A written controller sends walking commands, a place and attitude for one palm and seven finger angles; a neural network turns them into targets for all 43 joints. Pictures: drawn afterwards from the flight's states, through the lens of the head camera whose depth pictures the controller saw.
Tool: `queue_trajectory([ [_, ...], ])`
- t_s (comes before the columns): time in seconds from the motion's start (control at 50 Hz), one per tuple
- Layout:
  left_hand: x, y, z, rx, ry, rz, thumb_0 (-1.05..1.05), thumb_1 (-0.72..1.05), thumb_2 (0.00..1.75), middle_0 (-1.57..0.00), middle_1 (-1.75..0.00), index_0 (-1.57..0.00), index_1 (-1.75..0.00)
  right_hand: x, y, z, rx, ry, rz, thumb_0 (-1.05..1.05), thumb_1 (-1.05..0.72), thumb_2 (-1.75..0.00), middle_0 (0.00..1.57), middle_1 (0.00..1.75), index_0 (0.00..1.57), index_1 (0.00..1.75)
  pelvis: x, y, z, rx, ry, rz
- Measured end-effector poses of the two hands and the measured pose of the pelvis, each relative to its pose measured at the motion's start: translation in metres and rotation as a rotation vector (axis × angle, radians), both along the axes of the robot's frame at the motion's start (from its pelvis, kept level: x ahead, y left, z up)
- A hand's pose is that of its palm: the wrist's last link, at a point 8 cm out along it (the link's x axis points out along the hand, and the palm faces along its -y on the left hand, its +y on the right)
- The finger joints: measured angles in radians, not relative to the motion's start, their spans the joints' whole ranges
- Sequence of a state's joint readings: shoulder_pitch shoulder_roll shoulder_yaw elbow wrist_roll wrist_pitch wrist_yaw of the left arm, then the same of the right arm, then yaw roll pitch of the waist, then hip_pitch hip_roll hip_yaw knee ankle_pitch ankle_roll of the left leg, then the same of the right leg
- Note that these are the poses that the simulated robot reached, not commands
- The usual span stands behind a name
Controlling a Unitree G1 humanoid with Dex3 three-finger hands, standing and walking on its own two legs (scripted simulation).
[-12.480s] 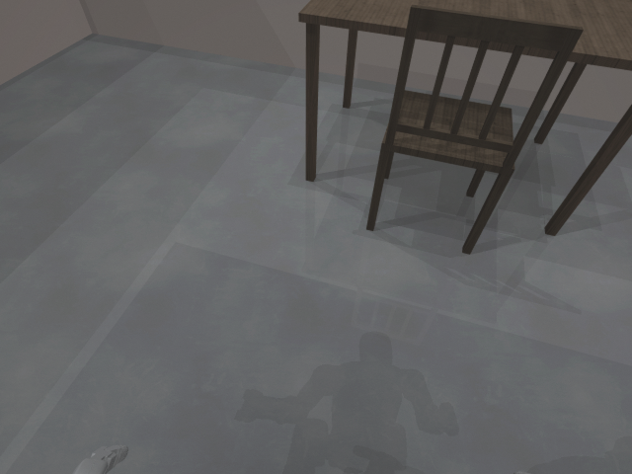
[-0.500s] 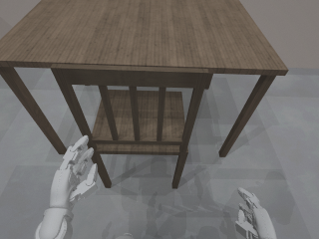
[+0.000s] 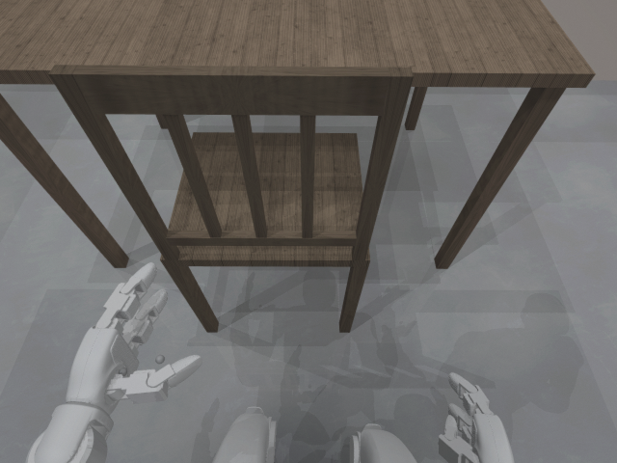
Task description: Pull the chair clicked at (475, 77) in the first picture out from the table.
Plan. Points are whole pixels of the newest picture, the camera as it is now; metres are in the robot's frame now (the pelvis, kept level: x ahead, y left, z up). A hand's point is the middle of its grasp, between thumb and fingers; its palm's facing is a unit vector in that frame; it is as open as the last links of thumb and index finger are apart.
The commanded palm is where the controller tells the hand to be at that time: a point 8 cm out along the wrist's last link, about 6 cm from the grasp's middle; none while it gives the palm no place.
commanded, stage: raise the hand toward the chair's back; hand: left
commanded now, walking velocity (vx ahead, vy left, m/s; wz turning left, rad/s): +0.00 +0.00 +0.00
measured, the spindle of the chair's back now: (252, 184) +0.52 +0.12 +0.01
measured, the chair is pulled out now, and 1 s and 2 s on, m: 0.00 0.00 0.00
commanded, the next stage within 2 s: aim the fingers beside a spindle in 1.30 s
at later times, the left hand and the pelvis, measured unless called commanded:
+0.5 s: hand (109, 349) +0.24 +0.23 +0.06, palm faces +0.07 -1.00 -0.05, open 16.4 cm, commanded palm +0.21 +0.29 +0.05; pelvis +0.01 +0.03 +0.01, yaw +1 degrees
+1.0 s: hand (106, 335) +0.25 +0.24 +0.06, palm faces +0.02 -1.00 -0.06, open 16.9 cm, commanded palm +0.23 +0.30 +0.06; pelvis +0.01 +0.03 +0.02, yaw +0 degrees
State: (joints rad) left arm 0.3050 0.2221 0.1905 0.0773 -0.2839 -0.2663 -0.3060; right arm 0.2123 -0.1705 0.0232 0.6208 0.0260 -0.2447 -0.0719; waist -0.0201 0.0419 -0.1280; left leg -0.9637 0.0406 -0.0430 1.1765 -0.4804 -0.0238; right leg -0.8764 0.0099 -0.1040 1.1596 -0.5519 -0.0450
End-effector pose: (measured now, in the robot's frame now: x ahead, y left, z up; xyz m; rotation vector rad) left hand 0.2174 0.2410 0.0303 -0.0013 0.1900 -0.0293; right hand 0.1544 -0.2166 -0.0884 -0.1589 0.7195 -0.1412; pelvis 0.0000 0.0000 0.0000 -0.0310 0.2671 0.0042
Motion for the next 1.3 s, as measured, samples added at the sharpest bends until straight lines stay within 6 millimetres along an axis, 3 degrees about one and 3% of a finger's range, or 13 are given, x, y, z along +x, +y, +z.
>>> queue_trajectory([
  [0.14, -0.012, 0.021, 0.024, 0.067, -0.102, 0.129, 0.0, 0.0, 0.52, -0.11, -0.16, -0.11, -0.16, -0.003, -0.016, 0.013, -0.07, 0.031, -0.025, 0.01, -0.9, -0.9, 0.2, 0.3, 0.2, 0.3, 0.011, 0.011, 0.009, 0.0, 0.0, -0.004],
  [0.24, -0.01, 0.024, 0.01, 0.06, -0.1, 0.066, 0.0, -0.12, 0.47, -0.1, -0.14, -0.1, -0.14, 0.015, -0.017, 0.018, -0.118, -0.007, 0.012, 0.01, -0.9, -0.9, 0.2, 0.3, 0.2, 0.3, 0.007, 0.019, 0.003, -0.011, 0.009, 0.005],
  [0.3, -0.008, 0.024, 0.006, 0.038, -0.083, 0.031, 0.0, -0.19, 0.44, -0.09, -0.13, -0.09, -0.13, 0.026, -0.01, 0.024, -0.124, -0.042, 0.024, 0.01, -0.9, -0.9, 0.2, 0.3, 0.2, 0.3, 0.006, 0.023, 0.003, -0.015, 0.007, 0.006],
  [0.44, -0.007, 0.038, 0.029, 0.051, -0.153, 0.092, -0.01, -0.35, 0.37, -0.08, -0.1, -0.08, -0.11, 0.044, 0.019, 0.039, -0.086, -0.104, 0.064, 0.01, -0.9, -0.9, 0.2, 0.3, 0.2, 0.3, 0.008, 0.03, 0.01, -0.023, -0.015, 0.013],
  [0.5, -0.005, 0.043, 0.029, 0.059, -0.147, 0.095, -0.01, -0.41, 0.34, -0.07, -0.09, -0.07, -0.1, 0.047, 0.03, 0.041, -0.07, -0.111, 0.091, 0.01, -0.9, -0.9, 0.2, 0.3, 0.2, 0.3, 0.007, 0.032, 0.01, -0.027, -0.019, 0.017],
  [0.66, -0.003, 0.048, 0.025, 0.054, -0.102, 0.052, -0.01, -0.48, 0.31, -0.07, -0.08, -0.06, -0.09, 0.036, 0.038, 0.039, -0.066, -0.079, 0.108, 0.01, -0.9, -0.9, 0.2, 0.3, 0.2, 0.3, 0.004, 0.037, 0.013, -0.031, -0.027, 0.016],
  [0.82, 0.006, 0.06, 0.033, 0.074, -0.141, 0.085, -0.01, -0.5, 0.3, -0.06, -0.08, -0.06, -0.08, 0.017, 0.027, 0.034, -0.088, -0.017, 0.09, 0.01, -0.9, -0.9, 0.2, 0.3, 0.2, 0.3, 0.004, 0.037, 0.015, -0.032, -0.03, 0.02],
  [0.94, 0.012, 0.054, 0.031, 0.062, -0.103, 0.044, -0.02, -0.5, 0.3, -0.06, -0.08, -0.06, -0.08, 0.009, 0.015, 0.037, -0.101, -0.005, 0.058, 0.01, -0.9, -0.9, 0.2, 0.3, 0.2, 0.3, 0.006, 0.036, 0.019, -0.029, -0.032, 0.013],
  [1.3, 0.016, 0.039, 0.035, 0.071, -0.12, 0.055, -0.02, -0.5, 0.3, -0.06, -0.08, -0.06, -0.08, 0.027, 0.006, 0.038, -0.083, -0.035, 0.069, 0.01, -0.9, -0.9, 0.2, 0.3, 0.2, 0.3, 0.014, 0.024, 0.019, -0.016, -0.024, 0.013],
])
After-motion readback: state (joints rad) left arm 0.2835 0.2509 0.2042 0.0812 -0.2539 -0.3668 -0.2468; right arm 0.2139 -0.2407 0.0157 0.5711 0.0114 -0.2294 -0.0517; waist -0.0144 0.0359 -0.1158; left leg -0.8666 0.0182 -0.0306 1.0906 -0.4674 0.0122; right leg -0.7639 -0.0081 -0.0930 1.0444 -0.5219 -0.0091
